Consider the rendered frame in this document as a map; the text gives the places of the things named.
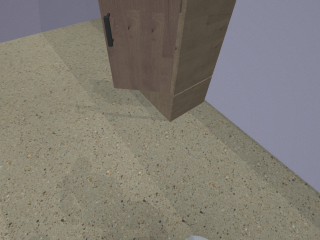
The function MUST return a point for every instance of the handle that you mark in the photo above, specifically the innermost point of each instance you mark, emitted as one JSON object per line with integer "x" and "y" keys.
{"x": 110, "y": 40}

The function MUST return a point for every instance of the cupboard door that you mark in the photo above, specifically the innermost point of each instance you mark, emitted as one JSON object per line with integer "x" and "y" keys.
{"x": 144, "y": 33}

